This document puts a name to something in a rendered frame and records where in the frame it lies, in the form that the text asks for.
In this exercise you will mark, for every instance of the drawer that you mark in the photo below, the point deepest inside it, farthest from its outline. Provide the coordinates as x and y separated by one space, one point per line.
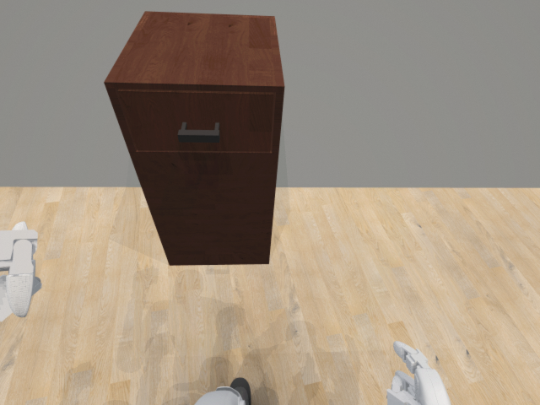
155 116

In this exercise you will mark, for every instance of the left robot foot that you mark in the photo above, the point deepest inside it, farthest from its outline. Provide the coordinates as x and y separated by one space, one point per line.
241 385

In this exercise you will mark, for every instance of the handle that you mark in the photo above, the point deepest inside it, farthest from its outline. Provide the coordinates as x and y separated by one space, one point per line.
198 136

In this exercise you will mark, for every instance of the left robot shin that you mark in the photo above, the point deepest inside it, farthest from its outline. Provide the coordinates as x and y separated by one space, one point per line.
227 388

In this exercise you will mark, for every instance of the cabinet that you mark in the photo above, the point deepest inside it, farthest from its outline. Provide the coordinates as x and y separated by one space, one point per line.
209 207

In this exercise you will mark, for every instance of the robot left hand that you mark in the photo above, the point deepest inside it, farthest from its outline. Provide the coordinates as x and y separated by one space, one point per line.
17 247

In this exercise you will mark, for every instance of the robot right hand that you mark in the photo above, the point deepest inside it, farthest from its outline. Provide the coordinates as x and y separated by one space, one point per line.
427 388

